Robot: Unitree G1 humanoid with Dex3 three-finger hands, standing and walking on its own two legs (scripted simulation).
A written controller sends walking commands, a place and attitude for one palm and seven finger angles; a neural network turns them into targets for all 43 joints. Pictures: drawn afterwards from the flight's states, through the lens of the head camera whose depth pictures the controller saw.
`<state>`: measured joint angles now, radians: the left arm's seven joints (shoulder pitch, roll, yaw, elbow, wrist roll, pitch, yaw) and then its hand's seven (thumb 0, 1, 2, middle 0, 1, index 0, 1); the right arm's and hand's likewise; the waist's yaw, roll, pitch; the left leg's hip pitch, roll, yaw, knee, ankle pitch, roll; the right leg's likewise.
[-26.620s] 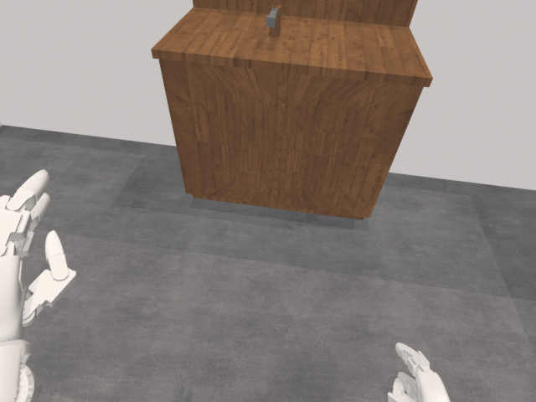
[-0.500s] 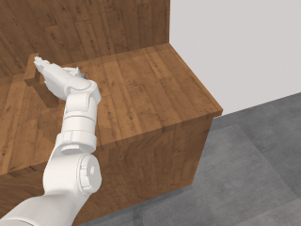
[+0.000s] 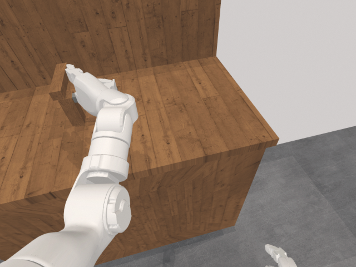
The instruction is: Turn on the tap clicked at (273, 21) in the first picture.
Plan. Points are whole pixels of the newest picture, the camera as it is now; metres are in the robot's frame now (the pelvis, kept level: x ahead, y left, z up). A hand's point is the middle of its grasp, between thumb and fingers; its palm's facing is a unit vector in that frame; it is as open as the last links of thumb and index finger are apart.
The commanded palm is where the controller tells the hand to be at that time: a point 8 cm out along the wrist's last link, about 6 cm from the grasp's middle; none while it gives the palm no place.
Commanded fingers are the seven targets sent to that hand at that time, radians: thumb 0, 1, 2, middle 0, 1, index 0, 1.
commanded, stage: draw the hand back beside the body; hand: left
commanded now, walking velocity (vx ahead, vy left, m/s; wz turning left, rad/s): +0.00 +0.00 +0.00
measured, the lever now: (113, 95) +0.52 +0.21 +0.12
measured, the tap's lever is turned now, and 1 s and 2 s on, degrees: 78 78 78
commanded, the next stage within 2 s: step back with the hand held close in 1.46 s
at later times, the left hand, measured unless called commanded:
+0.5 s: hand (64, 134) +0.29 +0.22 +0.21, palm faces +0.38 -0.91 -0.19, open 7.7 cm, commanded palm +0.27 +0.24 +0.19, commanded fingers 0.00 0.90 0.90 -0.18 -0.23 -0.18 -0.23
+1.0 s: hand (38, 175) +0.23 +0.24 +0.18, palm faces +0.37 -0.89 -0.27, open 7.4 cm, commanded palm +0.18 +0.28 +0.18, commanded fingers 0.00 0.90 0.90 -0.20 -0.30 -0.20 -0.30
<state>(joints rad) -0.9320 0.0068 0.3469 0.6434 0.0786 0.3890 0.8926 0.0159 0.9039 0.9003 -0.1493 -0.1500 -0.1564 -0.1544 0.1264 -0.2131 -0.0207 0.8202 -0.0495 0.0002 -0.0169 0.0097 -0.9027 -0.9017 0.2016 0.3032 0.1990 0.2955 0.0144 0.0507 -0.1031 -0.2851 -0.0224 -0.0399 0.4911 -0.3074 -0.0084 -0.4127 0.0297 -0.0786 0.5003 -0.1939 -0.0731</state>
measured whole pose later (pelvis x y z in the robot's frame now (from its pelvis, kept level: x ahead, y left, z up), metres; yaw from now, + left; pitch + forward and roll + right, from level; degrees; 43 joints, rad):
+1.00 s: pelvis -0.02 +0.02 +0.01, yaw -1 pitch -7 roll +0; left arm 0.21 0.29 0.22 -0.23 -0.06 -0.15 0.11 0.01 0.90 0.90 -0.20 -0.28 -0.20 -0.28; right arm 0.20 -0.22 0.02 0.70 0.00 -0.07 -0.04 0.01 -0.90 -0.90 0.20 0.30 0.20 0.30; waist 0.06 0.06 0.08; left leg 0.04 -0.03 -0.02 0.30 -0.22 0.02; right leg -0.08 0.03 -0.05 0.28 -0.09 -0.05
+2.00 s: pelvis -0.04 +0.03 +0.00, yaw +0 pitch +0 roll +1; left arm 0.51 0.38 0.32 -0.48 -0.04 -0.14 0.15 0.01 0.89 0.90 -0.21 -0.30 -0.22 -0.31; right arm 0.18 -0.26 -0.03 0.57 0.01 -0.01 -0.08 0.01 -0.90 -0.90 0.20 0.30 0.20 0.30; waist 0.01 0.06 0.06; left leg -0.22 -0.06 -0.02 0.47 -0.25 0.03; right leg -0.33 0.00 -0.06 0.44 -0.12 -0.03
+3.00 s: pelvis -0.17 +0.00 +0.00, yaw +2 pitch +2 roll +1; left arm 0.46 0.32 0.36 -0.56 -0.04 -0.11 0.21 0.01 0.90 0.90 -0.20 -0.30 -0.21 -0.31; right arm 0.16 -0.15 0.01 0.64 -0.02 -0.12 -0.05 0.01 -0.90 -0.90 0.20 0.30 0.20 0.30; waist 0.06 0.00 0.04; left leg -0.33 0.06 0.04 0.50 -0.20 -0.04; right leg -0.32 0.03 0.01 0.69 -0.36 0.03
